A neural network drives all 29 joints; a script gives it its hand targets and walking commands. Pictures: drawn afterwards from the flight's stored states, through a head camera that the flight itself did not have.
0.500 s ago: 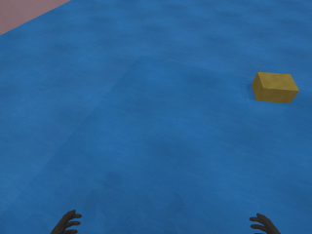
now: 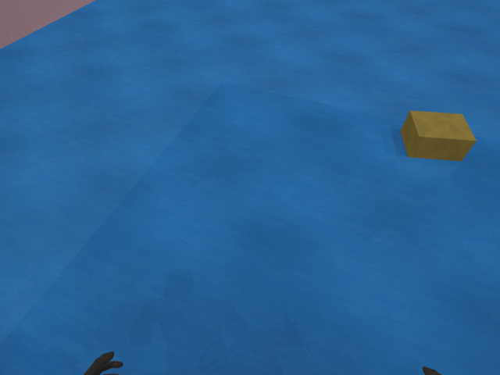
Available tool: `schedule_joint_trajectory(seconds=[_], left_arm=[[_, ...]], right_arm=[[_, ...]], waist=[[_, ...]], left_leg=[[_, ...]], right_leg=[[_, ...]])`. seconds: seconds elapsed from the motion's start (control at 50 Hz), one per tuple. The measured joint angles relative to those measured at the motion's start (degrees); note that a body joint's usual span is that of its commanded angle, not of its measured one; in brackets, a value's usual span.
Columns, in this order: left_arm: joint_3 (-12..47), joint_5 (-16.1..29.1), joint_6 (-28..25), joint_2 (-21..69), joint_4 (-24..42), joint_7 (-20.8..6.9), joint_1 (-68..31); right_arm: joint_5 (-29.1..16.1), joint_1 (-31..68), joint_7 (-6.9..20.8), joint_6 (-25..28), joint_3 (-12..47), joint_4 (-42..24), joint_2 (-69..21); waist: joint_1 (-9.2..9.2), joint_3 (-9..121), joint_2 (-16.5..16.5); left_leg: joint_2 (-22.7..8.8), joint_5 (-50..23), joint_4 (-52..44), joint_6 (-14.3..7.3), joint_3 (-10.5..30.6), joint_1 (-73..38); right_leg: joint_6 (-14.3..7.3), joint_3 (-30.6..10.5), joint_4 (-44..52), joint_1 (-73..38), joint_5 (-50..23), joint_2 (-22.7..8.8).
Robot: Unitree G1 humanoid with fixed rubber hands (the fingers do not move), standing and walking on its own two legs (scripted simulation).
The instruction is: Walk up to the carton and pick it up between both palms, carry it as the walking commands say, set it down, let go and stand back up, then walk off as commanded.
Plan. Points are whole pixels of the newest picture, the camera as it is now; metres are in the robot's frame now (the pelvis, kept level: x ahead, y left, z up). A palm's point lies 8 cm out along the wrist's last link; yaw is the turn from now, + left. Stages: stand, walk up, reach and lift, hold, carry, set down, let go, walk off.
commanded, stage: stand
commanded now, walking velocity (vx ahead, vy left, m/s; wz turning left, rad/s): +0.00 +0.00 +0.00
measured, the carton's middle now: (435, 135) +1.42 -1.00 -0.68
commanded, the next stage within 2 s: walk up in 1.96 s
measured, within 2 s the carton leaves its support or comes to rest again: neither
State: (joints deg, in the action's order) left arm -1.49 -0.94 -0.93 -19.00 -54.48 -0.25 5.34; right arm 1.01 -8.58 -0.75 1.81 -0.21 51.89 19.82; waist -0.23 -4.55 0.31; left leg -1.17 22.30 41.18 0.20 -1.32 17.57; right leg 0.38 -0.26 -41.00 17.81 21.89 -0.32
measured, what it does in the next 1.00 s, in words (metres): stands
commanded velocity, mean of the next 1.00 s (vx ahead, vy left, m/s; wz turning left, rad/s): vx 0.00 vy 0.00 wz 0.00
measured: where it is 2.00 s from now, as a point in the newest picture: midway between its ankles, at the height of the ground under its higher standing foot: outside the picture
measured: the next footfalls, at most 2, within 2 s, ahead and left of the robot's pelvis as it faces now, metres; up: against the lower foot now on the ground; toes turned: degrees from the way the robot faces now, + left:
none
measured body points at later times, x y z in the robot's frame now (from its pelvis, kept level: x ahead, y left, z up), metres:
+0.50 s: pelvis +0.00 +0.00 +0.03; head +0.01 +0.00 +0.48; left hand +0.10 +0.30 -0.10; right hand +0.09 -0.29 -0.10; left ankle +0.00 +0.12 -0.72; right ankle +0.00 -0.12 -0.72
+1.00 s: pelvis +0.00 -0.01 +0.03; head +0.01 -0.01 +0.48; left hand +0.10 +0.29 -0.10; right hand +0.07 -0.30 -0.10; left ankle +0.00 +0.12 -0.72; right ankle +0.00 -0.12 -0.72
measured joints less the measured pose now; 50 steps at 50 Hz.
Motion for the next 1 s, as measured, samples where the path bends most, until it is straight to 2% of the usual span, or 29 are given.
schedule_joint_trajectory(seconds=[0.46,1.0], left_arm=[[0.5,0.24,-0.18,-0.11,-8.32,-0.06,-1.12],[0.29,0.34,-0.2,-0.26,-9.96,0.09,-0.85]], right_arm=[[-0.28,2.61,0.22,0.03,0.0,8.75,-0.41],[-0.14,2.18,0.54,-0.39,-0.29,11.11,-0.28]], waist=[[0.19,0.77,0.21],[-0.21,1.23,0.32]], left_leg=[[0.02,-8.68,-16.95,0.04,-0.95,-9.38],[-0.75,-11.03,-21.41,0.73,-1.43,-11.53]], right_leg=[[0.15,-0.54,16.78,-9.03,-8.84,0.01],[-0.41,-0.88,20.97,-10.8,-11.28,0.72]])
